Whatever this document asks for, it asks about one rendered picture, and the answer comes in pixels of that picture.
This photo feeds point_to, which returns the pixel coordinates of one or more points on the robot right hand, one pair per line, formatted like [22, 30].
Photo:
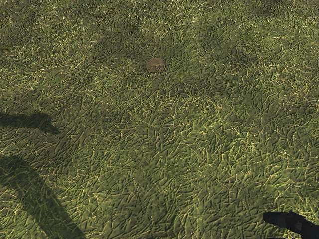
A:
[293, 222]

